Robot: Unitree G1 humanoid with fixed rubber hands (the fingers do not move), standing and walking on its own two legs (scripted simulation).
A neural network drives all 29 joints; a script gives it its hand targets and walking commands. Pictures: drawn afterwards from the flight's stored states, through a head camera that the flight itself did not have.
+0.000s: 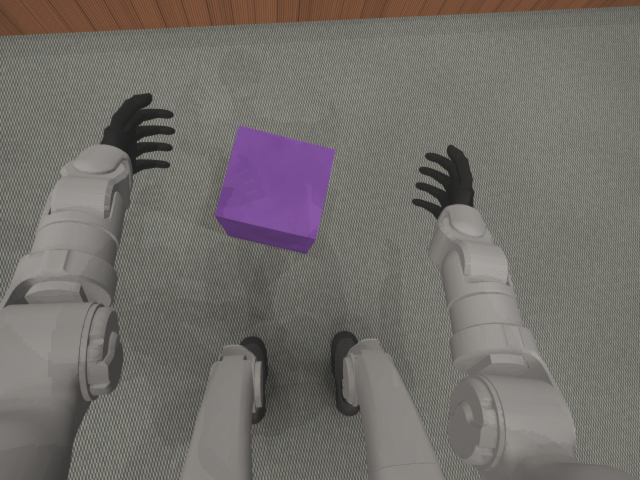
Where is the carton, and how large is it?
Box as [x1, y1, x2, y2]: [215, 125, 335, 253]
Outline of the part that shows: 239,125 215,212 216,218 230,236 306,253 316,236 335,150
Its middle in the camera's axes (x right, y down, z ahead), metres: -0.10 -0.10 +0.93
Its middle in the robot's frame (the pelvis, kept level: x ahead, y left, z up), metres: +0.56 +0.02 -0.55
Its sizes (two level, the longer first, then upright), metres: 0.210 0.200 0.250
